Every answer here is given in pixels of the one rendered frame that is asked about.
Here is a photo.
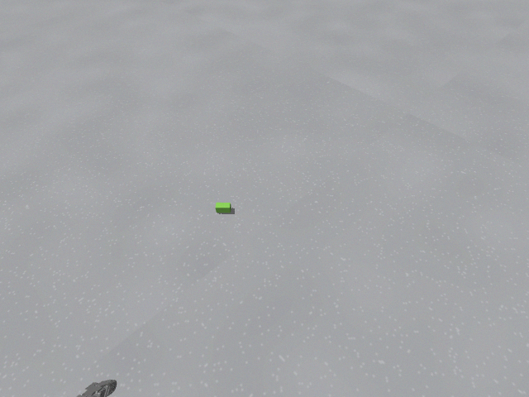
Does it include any left robot hand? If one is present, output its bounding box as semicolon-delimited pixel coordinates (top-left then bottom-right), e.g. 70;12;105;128
76;380;117;397

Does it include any small box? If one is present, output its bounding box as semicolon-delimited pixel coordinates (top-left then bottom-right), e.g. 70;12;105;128
216;203;231;213

